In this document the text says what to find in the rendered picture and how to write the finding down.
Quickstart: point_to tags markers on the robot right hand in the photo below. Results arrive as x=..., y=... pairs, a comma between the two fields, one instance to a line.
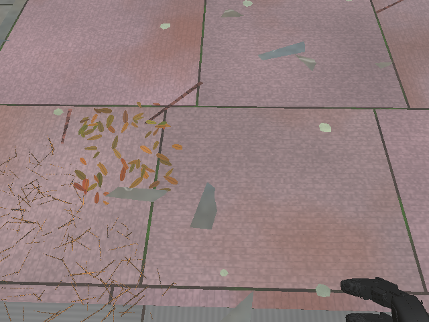
x=404, y=307

